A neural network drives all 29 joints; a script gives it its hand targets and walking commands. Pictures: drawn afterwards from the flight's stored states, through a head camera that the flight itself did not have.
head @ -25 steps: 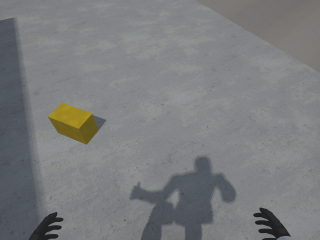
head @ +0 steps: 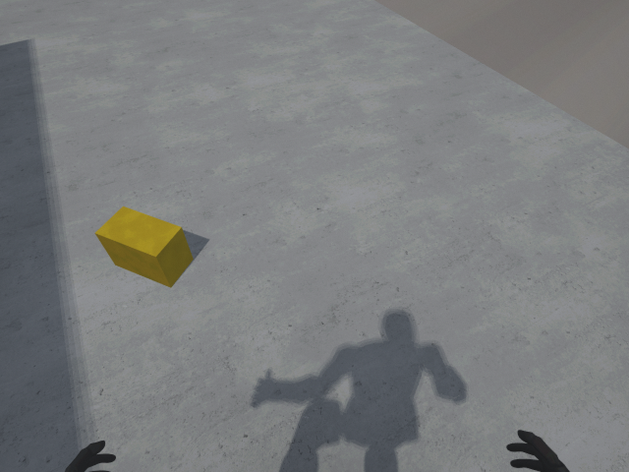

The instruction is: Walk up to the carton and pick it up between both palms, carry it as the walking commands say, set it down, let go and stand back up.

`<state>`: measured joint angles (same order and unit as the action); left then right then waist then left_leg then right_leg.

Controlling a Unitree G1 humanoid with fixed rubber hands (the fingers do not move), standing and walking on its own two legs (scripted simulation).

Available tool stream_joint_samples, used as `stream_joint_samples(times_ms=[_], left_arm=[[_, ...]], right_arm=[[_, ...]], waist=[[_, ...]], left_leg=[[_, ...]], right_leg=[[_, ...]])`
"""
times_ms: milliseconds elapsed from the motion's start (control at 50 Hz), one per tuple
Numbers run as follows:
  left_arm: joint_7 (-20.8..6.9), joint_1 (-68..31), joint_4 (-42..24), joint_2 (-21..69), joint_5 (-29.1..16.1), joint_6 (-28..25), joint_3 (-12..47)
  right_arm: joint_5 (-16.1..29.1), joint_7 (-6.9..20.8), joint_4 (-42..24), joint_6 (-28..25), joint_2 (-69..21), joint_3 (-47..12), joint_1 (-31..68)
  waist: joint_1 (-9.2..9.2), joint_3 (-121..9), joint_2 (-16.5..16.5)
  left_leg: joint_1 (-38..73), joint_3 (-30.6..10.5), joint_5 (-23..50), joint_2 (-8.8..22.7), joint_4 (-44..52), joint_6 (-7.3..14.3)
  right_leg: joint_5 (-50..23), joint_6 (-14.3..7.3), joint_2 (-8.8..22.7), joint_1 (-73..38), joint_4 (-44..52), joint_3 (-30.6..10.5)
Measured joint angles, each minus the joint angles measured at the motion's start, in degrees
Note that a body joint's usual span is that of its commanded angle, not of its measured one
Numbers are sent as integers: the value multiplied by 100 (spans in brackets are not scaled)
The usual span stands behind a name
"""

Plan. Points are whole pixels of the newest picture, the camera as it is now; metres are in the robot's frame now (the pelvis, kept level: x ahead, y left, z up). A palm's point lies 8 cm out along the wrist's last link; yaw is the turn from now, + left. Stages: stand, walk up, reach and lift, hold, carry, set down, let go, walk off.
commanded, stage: stand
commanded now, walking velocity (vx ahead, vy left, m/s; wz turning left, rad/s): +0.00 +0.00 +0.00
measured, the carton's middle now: (147, 246) +0.98 +0.61 -0.68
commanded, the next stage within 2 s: walk up in 0.94 s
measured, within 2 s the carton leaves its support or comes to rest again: neither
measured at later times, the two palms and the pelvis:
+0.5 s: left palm out of the picture +0.11 +0.31 -0.10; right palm out of the picture +0.11 -0.31 -0.10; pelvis +0.00 +0.00 +0.00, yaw +0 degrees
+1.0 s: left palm out of the picture +0.11 +0.31 -0.10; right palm out of the picture +0.11 -0.31 -0.10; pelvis +0.01 +0.00 +0.00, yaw +0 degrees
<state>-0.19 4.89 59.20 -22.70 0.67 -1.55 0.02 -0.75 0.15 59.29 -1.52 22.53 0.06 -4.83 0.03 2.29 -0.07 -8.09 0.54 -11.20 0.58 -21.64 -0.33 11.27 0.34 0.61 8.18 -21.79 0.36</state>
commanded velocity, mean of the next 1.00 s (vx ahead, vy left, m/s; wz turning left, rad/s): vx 0.00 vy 0.00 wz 0.00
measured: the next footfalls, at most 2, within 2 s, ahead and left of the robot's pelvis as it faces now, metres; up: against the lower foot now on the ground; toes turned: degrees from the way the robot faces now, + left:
left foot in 1.42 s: +0.14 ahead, +0.23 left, +0.00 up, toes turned +18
right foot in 1.70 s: +0.29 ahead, +0.03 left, +0.00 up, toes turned +16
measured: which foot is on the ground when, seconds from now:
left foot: down 0.00-1.00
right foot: down 0.00-1.00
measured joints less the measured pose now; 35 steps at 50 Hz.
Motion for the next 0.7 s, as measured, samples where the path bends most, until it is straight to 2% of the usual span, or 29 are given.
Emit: stream_joint_samples(times_ms=[700], left_arm=[[21, -10, 131, -13, -2, 36, -27]], right_arm=[[4, -19, 130, 43, 18, 19, 15]], waist=[[0, -4, 4]], left_leg=[[123, -13, 51, 9, 208, -13]], right_leg=[[-55, 10, 3, -128, 217, -3]])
